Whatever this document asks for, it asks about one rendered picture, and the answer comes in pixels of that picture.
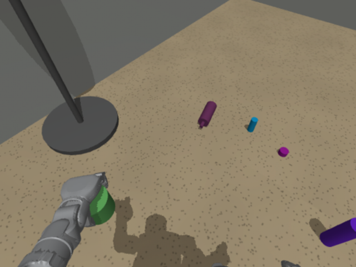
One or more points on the coat stand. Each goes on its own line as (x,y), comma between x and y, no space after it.
(79,125)

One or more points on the left robot hand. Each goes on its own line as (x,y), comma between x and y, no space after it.
(86,187)

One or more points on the left robot arm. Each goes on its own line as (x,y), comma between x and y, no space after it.
(61,236)

